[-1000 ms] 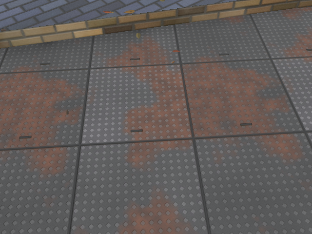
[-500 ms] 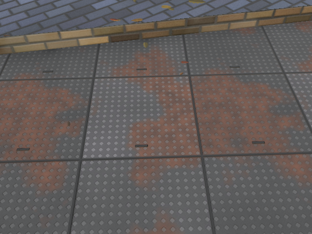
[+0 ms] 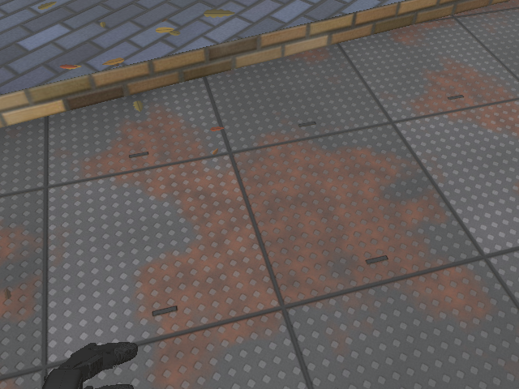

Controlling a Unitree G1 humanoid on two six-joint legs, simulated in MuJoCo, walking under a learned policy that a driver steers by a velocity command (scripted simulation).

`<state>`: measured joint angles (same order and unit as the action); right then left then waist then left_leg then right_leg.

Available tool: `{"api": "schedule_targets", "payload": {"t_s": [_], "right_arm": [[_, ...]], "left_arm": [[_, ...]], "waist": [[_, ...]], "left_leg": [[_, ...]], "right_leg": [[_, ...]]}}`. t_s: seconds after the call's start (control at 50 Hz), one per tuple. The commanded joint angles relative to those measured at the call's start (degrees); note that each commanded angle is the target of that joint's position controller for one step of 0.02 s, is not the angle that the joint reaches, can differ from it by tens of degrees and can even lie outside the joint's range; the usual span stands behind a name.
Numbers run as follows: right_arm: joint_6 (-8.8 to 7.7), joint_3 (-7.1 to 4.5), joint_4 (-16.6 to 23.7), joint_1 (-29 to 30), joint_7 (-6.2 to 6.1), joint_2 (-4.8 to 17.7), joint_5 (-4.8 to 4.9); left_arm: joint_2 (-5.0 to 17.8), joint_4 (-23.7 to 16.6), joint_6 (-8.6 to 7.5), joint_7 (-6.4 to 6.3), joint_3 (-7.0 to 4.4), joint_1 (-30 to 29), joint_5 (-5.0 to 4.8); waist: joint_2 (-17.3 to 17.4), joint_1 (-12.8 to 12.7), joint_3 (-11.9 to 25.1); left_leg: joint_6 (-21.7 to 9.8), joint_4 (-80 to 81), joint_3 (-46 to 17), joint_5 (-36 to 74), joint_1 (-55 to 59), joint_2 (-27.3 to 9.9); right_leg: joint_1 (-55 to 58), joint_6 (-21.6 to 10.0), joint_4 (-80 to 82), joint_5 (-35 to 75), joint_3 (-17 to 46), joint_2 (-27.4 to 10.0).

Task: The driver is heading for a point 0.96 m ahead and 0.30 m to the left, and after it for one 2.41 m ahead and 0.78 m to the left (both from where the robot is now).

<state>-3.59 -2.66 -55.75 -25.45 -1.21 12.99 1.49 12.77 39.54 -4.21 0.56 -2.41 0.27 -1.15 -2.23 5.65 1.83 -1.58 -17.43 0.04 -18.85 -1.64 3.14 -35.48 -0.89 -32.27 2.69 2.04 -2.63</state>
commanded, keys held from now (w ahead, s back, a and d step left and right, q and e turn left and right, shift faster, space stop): w+q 1.00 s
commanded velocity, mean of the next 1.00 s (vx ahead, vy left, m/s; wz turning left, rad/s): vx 0.50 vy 0.00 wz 0.47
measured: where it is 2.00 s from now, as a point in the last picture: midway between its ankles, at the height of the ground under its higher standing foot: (170, 326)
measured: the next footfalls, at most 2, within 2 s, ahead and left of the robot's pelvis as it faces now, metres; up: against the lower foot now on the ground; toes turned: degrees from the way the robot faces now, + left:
right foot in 0.06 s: +0.20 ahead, -0.13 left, +0.00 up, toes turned +1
left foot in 0.60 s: +0.44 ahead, +0.16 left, +0.00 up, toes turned +20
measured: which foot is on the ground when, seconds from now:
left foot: down 0.00-0.06, up 0.08-0.58, down 0.60-1.00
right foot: up 0.00-0.04, down 0.06-0.62, up 0.64-1.00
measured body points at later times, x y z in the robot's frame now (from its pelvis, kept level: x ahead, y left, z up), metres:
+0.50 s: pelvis +0.25 -0.01 +0.00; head +0.28 +0.00 +0.45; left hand +0.21 +0.26 -0.14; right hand +0.49 -0.21 -0.10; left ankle +0.40 +0.16 -0.69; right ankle +0.16 -0.13 -0.74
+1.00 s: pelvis +0.51 +0.10 +0.01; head +0.54 +0.14 +0.45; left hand +0.61 +0.43 -0.08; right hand +0.69 -0.13 -0.10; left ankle +0.41 +0.14 -0.74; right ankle +0.76 +0.06 -0.70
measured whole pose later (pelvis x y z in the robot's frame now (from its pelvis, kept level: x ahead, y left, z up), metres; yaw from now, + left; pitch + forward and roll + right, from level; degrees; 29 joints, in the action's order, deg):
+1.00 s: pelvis +0.51 +0.10 +0.01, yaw +31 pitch +2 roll +0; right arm -2.8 -4.8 -44.8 -19.4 -0.5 15.0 1.6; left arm 15.1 42.9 -6.1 0.5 -3.4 -1.6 -0.2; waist -2.2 5.0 -1.9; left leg -5.0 -21.0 -9.5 -16.3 -6.0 7.0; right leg -34.8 2.0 -30.2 3.3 5.6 -2.3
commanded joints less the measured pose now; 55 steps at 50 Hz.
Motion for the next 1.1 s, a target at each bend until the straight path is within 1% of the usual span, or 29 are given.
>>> {"api": "schedule_targets", "payload": {"t_s": [0.02,0.04,0.06,0.08,0.1,0.12,0.14,0.18,0.22,0.28,0.38,0.48,0.52,0.56,0.6,0.62,0.64,0.66,0.68,0.7,0.72,0.74,0.78,0.84,0.9,1.0,1.06,1.08,1.1], "right_arm": [[0.43,-2.28,1.49,-2.47,0.09,9.26,-0.02],[0.55,-2.23,1.88,-1.5,0.41,9.31,-0.03],[0.31,-2.02,2.92,0.23,0.69,8.95,-0.37],[-0.8,-0.62,5.23,-0.25,1.04,4.49,-0.54],[-2.26,0.37,4.75,-3.85,1.45,2.95,-0.43],[-2.54,-1.74,4.48,-0.24,1.29,8.6,1.3],[-2.31,-2.27,6.19,4.46,0.78,9.4,1.44],[-0.9,-2.72,6.72,6.9,0.04,7.45,0.08],[0.6,-2.37,6.29,4.51,0.1,3.85,0.16],[1.47,-2.85,7.77,6.55,-0.24,3.73,-0.19],[1.02,-2.56,10.99,15.56,1.17,3.39,-0.53],[1.28,-1.7,15.83,25.6,3.17,2.9,-0.43],[1.39,-1.89,17.6,27.03,4.01,3.64,-0.3],[1.56,-2.8,18.12,24.36,4.56,5.44,-0.32],[1.69,-5.61,14.6,9.3,4.22,10.31,0.13],[2.11,-7.42,12.87,1.09,2.86,16.09,0.19],[1.37,-7.22,14.57,4.12,2.94,19.39,0.3],[1.16,-5.69,14.83,1.78,2.96,14.4,-0.69],[0.6,-4.96,14.71,4.33,2.83,11.7,-0.9],[0.13,-4.48,15.46,8.81,2.87,10.15,-0.66],[-0.15,-3.81,16.04,12.27,2.5,8.07,-0.58],[-0.34,-3.46,16.71,13.69,2.21,7.62,-0.94],[-0.63,-3.65,16.54,13.11,1.63,8.84,-0.52],[-0.55,-4.28,15.96,10.82,0.67,11.16,-0.25],[-0.08,-4.39,15.2,8.49,0.46,11.19,-0.08],[0.41,-4.21,13.31,4.44,0.32,10.3,0.35],[0.84,-4.1,13.1,4.9,-0.22,10.03,-0.38],[0.92,-3.58,13.65,5.84,-0.18,8.6,-0.59],[0.82,-2.67,15.08,6.99,-0.1,6.71,-1.46]], "left_arm": [[3.35,-5.24,-1.46,0.94,-0.94,-5.26,-0.14],[5.42,-4.07,-1.65,0.81,-1.95,-0.74,-0.04],[8.79,-1.45,-1.96,0.35,-3.49,9.88,0.49],[14.62,0.72,-1.98,-0.3,-5.13,22.02,1.73],[14.4,3.32,-1.3,-0.01,-5.19,27.4,0.79],[10.14,3.53,-0.85,-0.29,-4.08,26.2,1.11],[8.66,2.91,-0.71,-0.52,-3.39,20.16,0.84],[4.9,2.4,-1.07,-0.01,-2.3,10.62,1.13],[4.34,3.72,-1.82,0.35,-2.55,8.46,1.57],[5.7,6.32,-2.49,-0.22,-3.13,9.97,1.95],[7.35,9.33,-2.32,-1.63,-3.34,12.13,1.61],[9.7,12.35,-0.92,-2.3,-4.06,17.54,0.48],[10.84,12.82,-0.2,-2.27,-4.44,17.99,0.02],[12.82,12.45,0.29,-2.4,-4.92,16.8,-0.2],[13.59,11.94,0.84,-2.54,-4.84,15.33,-0.37],[11.16,10.43,0.35,-2.41,-3.88,16.07,1.17],[4.53,7.37,-1.87,-1.04,-1.56,19.17,1.39],[10.05,6.57,-4.36,0.05,-2.82,12.55,-0.69],[10.66,5.11,-5.14,0.27,-2.92,8.42,-1.84],[9.57,5.63,-5.15,-0.24,-2.83,8.29,-0.89],[9.99,6.11,-4.61,-0.77,-3.32,8.55,0.56],[9.7,6.06,-3.81,-0.85,-3.48,9.37,0.82],[8.44,5.15,-2.63,-1.07,-3.43,9.28,1.38],[6.72,2.77,-2.05,-1.35,-2.68,2.89,2.04],[5.36,0.99,-2.35,-0.71,-1.88,-2.58,1.57],[8.17,-1.82,-3.22,0.41,-2.28,-6.87,0.64],[9.66,-0.6,-4.26,0.89,-2.79,-1.82,0.82],[11.05,0.78,-4.57,0.58,-3.5,3.29,1.76],[13.71,1.57,-4.74,0.32,-4.17,10.92,3.05]], "waist": [[6.0,-1.83,-5.21],[6.63,-4.6,-2.14],[6.42,-9.7,5.13],[-1.75,-13.75,16.9],[-11.98,-13.58,26.01],[-6.96,-14.23,19.06],[-4.77,-12.06,10.31],[-2.84,-7.24,1.71],[-3.46,-4.52,0.11],[-1.56,-3.73,-1.39],[-0.86,-5.76,-3.92],[0.46,-8.96,-7.24],[-0.24,-8.53,-7.18],[-2.68,-6.02,-3.72],[-1.52,2.26,4.53],[7.53,4.17,10.27],[18.77,-2.01,17.12],[10.94,2.05,17.65],[8.61,1.37,10.61],[2.28,-1.88,5.45],[2.19,-3.82,3.48],[3.02,-5.46,2.49],[2.96,-6.53,1.5],[3.41,-5.14,-0.93],[6.0,-2.7,-1.66],[7.47,-1.37,-1.97],[9.73,-4.16,-0.85],[9.17,-6.73,2.1],[5.28,-10.28,9.5]], "left_leg": [[-8.57,1.16,-12.2,22.33,-0.39,-17.16],[-7.81,-4.23,-11.03,31.39,-1.45,-15.18],[-6.14,-15.71,-8.59,35.66,-8.05,-11.88],[-2.07,-37.84,-3.66,21.04,-30.02,-5.34],[-0.69,-51.28,-7.06,-15.07,-41.04,-1.44],[-0.72,-57.08,-10.27,-13.08,-46.6,-3.5],[-0.59,-56.26,-7.72,-6.84,-48.07,-5.92],[-0.01,-50.77,-6.18,1.13,-42.29,-9.42],[0.09,-50.07,-6.03,4.91,-37.08,-10.28],[0.35,-46.72,-7.64,11.39,-39.98,-10.01],[-0.06,-29.4,-4.88,25.11,-38.33,-8.38],[-1.79,-21.33,-1.23,21.12,-41.45,-8.2],[-3.28,-19.62,1.14,15.11,-40.45,-7.11],[-5.44,-19.25,5.38,8.22,-31.65,-3.39],[-9.21,-13.81,6.49,10.47,-8.95,1.41],[-13.43,-13.02,-10.36,12.99,9.77,-8.94],[-25.08,-2.62,-44.93,2.07,25.63,-21.97],[-22.33,1.44,-44.3,0.85,25.96,-21.59],[-19.63,1.04,-35.15,5.69,19.88,-19.56],[-17.61,1.18,-28.14,13.02,10.31,-16.94],[-16.1,1.85,-23.31,18.78,3.23,-15.01],[-15.88,3.06,-21.71,21.64,-1.54,-13.78],[-16.15,4.49,-19.81,25.35,-5.95,-12.71],[-14.68,5.11,-15.78,26.41,-10.18,-10.09],[-11.5,4.0,-13.86,21.24,-12.92,-7.17],[-10.39,-1.1,-21.32,14.58,-6.65,-9.97],[-9.42,-6.43,-23.11,20.87,-3.0,-11.32],[-7.61,-13.36,-21.05,28.87,-3.48,-7.93],[-5.0,-27.24,-17.32,25.25,-9.59,-4.6]], "right_leg": [[4.01,-1.77,5.22,-7.61,-1.35,1.86],[12.74,-3.26,6.78,-9.32,-2.51,3.21],[29.87,-5.84,4.54,-5.8,-0.39,1.07],[58.08,-12.58,1.74,-0.79,16.0,-13.31],[65.99,-17.36,7.61,-9.34,34.16,-22.45],[60.92,-15.32,10.2,-14.72,31.31,-20.32],[50.89,-12.78,12.7,-12.52,23.12,-18.37],[34.32,-10.34,18.92,-9.53,13.5,-13.41],[26.99,-9.69,22.74,-6.64,7.8,-11.74],[26.32,-9.83,24.16,1.47,1.28,-11.73],[27.53,-7.96,25.04,2.9,-6.95,-10.13],[37.48,-7.4,22.5,4.89,-9.64,-13.86],[40.91,-6.58,18.93,12.44,-11.09,-14.85],[41.42,-5.41,10.99,31.31,-12.99,-14.45],[34.69,-2.9,-10.05,36.81,-15.3,-11.3],[17.7,-0.19,-29.64,11.04,-15.51,-7.86],[-5.18,2.35,-48.16,-35.09,-5.58,5.17],[-11.48,0.48,-49.96,-33.64,3.97,2.6],[-13.57,-0.91,-47.11,-28.88,3.21,0.31],[-10.22,-0.92,-41.14,-24.88,3.11,-2.32],[-5.77,-0.27,-35.84,-22.66,2.94,-4.1],[-2.13,0.29,-33.74,-21.31,3.12,-4.79],[-0.5,2.32,-28.92,-19.1,2.03,-4.24],[-0.52,4.31,-16.27,-9.73,0.81,-2.32],[4.59,3.92,-3.19,1.71,0.17,0.8],[6.37,2.27,4.53,0.45,2.62,2.4],[12.25,-0.27,6.88,-4.18,1.02,2.54],[20.37,-2.17,8.57,-2.35,0.66,2.25],[34.41,-5.78,5.07,7.32,6.75,-5.26]]}}
Velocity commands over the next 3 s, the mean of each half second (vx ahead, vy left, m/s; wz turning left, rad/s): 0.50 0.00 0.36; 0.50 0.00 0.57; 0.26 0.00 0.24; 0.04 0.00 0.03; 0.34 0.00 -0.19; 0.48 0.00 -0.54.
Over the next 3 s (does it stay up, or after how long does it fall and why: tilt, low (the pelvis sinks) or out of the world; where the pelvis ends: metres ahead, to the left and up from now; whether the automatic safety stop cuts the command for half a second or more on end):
stays up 0.99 0.42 -0.01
